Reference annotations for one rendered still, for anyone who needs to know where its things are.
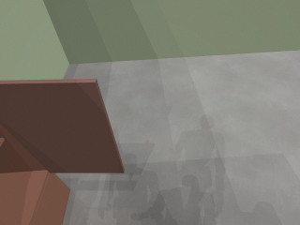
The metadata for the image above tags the cupboard door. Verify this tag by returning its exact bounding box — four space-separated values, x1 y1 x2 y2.
0 79 125 173

